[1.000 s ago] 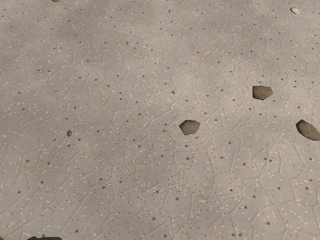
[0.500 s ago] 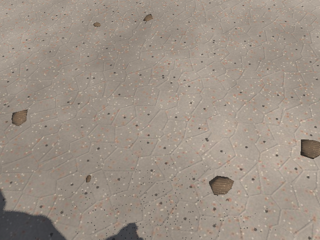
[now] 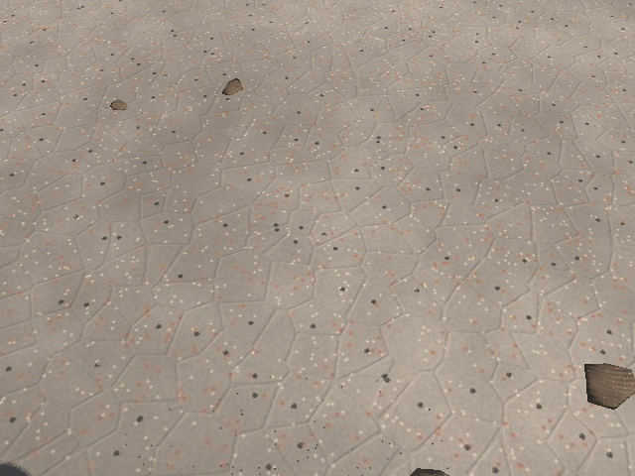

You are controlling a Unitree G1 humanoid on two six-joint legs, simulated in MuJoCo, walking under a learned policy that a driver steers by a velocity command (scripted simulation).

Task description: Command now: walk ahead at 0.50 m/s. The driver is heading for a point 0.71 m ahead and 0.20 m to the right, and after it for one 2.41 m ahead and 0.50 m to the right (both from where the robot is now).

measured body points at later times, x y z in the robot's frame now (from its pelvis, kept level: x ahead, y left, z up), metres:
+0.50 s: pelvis +0.28 -0.07 +0.00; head +0.30 -0.08 +0.45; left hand +0.32 +0.21 -0.12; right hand +0.42 -0.34 -0.12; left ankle +0.37 +0.11 -0.68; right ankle +0.27 -0.15 -0.75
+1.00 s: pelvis +0.56 -0.01 +0.00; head +0.58 +0.00 +0.45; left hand +0.71 +0.26 -0.12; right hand +0.58 -0.29 -0.12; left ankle +0.57 +0.09 -0.75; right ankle +0.59 -0.18 -0.67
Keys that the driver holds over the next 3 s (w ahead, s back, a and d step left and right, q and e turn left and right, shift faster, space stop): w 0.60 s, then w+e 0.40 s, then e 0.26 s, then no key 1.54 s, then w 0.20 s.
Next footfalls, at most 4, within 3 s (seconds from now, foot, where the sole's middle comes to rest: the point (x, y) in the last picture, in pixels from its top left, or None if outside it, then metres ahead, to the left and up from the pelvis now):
0.24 right None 0.31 -0.16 -0.78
0.76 left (268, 424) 0.61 0.09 -0.78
1.24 right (385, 339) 0.81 -0.19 -0.78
1.68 left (288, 319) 0.88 0.04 -0.78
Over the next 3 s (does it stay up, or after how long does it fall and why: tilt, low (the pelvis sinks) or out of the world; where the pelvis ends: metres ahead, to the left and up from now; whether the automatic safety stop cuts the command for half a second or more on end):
stays up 0.83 -0.08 -0.01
